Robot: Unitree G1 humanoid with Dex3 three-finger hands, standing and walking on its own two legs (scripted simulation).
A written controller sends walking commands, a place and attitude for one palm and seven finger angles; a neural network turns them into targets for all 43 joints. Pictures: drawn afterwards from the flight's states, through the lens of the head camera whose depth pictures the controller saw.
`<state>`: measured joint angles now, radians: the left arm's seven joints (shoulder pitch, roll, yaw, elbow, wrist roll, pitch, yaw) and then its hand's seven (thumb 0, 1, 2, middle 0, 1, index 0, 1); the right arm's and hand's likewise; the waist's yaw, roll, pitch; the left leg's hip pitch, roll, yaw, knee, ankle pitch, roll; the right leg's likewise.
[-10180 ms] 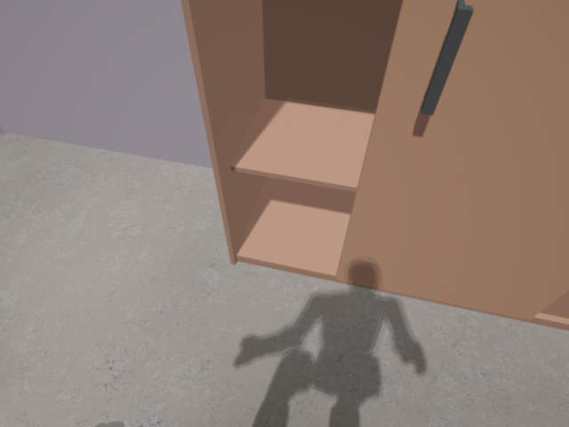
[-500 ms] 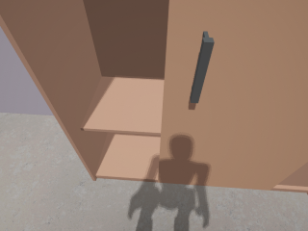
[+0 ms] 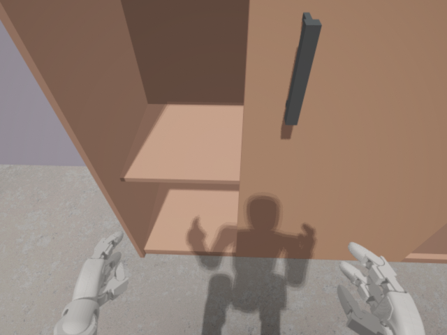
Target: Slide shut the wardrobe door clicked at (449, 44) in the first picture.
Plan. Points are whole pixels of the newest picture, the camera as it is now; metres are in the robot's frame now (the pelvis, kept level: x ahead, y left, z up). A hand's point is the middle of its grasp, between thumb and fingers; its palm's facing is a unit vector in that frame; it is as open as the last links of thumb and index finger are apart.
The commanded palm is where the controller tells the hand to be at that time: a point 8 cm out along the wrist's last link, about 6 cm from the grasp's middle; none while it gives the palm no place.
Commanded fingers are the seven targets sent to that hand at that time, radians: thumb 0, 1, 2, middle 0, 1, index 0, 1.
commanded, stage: raise the hand with hooked fingers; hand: right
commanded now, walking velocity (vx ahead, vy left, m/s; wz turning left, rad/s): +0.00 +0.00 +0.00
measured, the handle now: (298, 73) +0.53 -0.11 +0.22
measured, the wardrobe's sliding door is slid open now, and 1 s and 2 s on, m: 0.42 0.42 0.42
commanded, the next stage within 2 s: move the hooked fingers beside the handle in 1.68 s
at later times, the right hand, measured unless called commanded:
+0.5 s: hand (430, 249) +0.23 -0.26 +0.13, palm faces +0.12 +0.99 -0.08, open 11.6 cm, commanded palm +0.19 -0.30 +0.13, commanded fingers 0.00 0.20 -0.43 0.28 1.00 0.28 1.00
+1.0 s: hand out of the picture +0.25 -0.31 +0.20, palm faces +0.07 +0.99 -0.11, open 13.9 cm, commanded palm +0.22 -0.35 +0.22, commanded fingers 0.00 0.50 -0.30 0.30 1.20 0.30 1.20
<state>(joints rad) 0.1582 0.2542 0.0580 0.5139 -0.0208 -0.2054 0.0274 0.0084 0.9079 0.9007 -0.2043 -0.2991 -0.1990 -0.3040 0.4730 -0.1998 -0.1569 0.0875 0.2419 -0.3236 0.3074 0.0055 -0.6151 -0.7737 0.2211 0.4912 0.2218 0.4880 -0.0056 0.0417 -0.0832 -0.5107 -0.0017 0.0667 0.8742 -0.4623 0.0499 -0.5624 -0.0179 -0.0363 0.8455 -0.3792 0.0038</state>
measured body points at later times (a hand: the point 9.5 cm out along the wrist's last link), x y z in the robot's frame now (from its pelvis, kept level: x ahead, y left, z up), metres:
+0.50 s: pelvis +0.00 -0.01 +0.02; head +0.00 +0.00 +0.47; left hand +0.13 +0.24 -0.07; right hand +0.22 -0.31 +0.14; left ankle -0.01 +0.09 -0.70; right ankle +0.03 -0.12 -0.70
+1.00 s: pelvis +0.00 -0.04 +0.04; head -0.02 -0.02 +0.49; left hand +0.21 +0.16 -0.02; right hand +0.24 -0.36 +0.20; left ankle -0.01 +0.08 -0.70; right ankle +0.03 -0.12 -0.70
